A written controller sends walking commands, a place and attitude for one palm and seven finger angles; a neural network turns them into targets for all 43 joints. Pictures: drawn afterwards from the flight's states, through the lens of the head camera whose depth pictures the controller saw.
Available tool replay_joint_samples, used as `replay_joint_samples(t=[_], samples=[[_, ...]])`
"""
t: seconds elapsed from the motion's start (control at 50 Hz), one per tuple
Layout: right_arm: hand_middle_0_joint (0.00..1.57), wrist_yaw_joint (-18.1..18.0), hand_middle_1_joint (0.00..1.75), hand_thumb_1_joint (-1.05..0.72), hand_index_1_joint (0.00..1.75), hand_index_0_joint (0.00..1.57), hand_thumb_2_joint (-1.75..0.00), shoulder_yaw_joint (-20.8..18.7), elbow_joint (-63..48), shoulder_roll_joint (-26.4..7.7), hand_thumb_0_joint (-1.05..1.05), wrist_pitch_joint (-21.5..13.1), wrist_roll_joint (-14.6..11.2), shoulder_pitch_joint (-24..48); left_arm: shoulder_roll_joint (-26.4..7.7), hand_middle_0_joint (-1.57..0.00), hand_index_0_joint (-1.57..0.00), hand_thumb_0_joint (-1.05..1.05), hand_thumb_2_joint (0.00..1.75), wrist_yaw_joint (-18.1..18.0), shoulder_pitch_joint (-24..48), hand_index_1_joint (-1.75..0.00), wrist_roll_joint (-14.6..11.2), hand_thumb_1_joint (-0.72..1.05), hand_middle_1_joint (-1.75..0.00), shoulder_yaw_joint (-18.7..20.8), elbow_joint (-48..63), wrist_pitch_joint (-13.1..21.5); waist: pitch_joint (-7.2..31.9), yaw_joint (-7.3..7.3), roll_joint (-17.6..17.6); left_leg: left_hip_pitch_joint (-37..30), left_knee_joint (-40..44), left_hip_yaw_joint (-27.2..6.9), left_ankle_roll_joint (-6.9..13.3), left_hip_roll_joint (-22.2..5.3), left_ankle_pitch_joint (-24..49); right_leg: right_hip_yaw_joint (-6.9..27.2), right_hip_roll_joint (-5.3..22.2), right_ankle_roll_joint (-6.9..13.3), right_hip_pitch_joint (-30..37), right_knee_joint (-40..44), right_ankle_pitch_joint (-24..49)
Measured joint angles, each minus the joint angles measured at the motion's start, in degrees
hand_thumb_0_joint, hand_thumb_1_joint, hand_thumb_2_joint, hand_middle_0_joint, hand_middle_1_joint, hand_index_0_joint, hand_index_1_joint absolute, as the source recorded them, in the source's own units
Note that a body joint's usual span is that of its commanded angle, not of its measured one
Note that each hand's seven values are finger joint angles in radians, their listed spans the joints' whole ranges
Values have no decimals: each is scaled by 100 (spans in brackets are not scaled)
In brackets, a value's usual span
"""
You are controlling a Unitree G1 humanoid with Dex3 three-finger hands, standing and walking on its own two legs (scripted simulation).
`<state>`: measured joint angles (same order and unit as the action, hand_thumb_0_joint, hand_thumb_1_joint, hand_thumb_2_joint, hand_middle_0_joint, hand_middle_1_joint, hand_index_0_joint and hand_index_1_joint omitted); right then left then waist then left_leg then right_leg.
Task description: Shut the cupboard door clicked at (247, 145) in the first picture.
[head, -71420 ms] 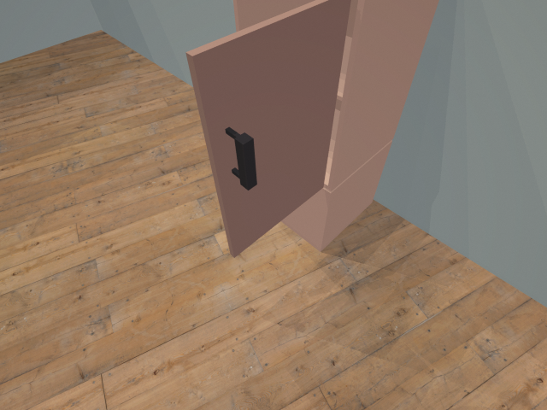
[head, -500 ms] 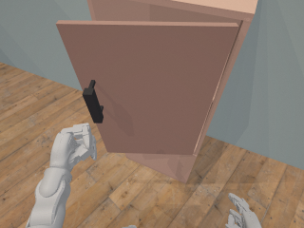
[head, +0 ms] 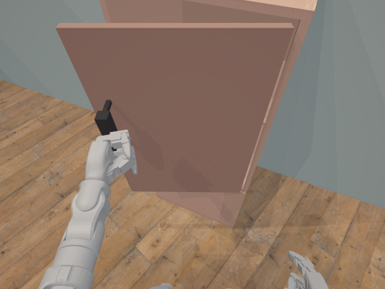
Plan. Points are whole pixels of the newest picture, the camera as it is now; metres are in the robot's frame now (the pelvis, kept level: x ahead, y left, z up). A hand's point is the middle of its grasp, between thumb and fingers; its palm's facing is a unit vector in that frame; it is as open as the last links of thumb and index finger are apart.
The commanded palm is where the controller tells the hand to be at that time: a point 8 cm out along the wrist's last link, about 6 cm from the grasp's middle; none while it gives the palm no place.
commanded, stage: bring the fist close to the handle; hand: left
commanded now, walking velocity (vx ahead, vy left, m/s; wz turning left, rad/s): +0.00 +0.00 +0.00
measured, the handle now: (112, 127) +0.45 +0.20 +0.07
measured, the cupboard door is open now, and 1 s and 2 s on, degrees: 23 16 4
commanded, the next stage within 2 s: push the door shut along its arc in 0.34 s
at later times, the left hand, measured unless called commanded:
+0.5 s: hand (126, 160) +0.36 +0.15 +0.08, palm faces +0.00 -1.00 -0.02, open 3.1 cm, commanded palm +0.34 +0.21 +0.08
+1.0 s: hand (131, 138) +0.41 +0.15 +0.08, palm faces -0.14 -0.99 -0.03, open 3.1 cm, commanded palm +0.40 +0.20 +0.08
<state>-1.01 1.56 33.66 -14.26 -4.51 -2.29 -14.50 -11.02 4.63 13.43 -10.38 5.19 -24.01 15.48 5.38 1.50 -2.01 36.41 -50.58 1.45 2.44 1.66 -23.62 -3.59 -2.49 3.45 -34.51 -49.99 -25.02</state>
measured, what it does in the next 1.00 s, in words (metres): stands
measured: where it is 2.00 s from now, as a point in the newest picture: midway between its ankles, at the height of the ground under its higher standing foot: outside the picture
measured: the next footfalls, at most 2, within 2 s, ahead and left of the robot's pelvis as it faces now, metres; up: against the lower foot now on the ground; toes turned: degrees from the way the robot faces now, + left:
none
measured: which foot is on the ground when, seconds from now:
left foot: down 0.00-1.00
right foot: down 0.00-1.00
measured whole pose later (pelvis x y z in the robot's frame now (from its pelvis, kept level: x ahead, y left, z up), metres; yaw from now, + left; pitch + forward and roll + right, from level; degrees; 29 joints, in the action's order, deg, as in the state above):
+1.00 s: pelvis -0.01 +0.02 -0.01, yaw +0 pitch +12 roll -1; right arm -0.5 0.8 36.7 -15.7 -2.7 -2.8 -18.9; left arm -16.2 13.9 34.4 -11.2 8.1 -50.0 20.7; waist 5.5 3.7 -2.2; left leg 41.7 -52.9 1.3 3.7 2.1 -23.4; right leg -3.9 -2.0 2.4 -39.1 -51.2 -24.4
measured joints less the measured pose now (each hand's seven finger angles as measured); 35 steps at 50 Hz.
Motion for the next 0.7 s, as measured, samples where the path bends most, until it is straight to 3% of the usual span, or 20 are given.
replay_joint_samples(t=[0.2, 0.44, 0.7], samples=[[20, 42, 30, -90, 30, 20, -90, -57, 1, -44, 1, 157, -17, -216, -77, -130, -130, 2, 90, 84, -96, -150, -53, 90, -150, 250, -235, 198, 4, 36, 12, -106, 161, 72, -11, -34, 43, 82, -36, 8, 59, 121, 56], [20, -7, 30, -90, 30, 20, -90, -101, 80, -82, 1, 130, -36, -103, -86, -130, -130, 2, 90, 183, -47, -150, -96, 90, -150, 211, -315, 316, -19, 14, 17, -59, 119, 34, 7, -18, 51, 42, -21, -8, 44, 117, 67], [20, -22, 30, -90, 30, 20, -90, -18, 95, -51, 1, 97, -49, -22, -251, -131, -130, 2, 90, 458, 940, -150, -39, 90, -150, 198, -1260, 346, -24, 61, 15, 157, -31, -17, 50, 19, 40, -19, 20, -45, -122, 20, 59]])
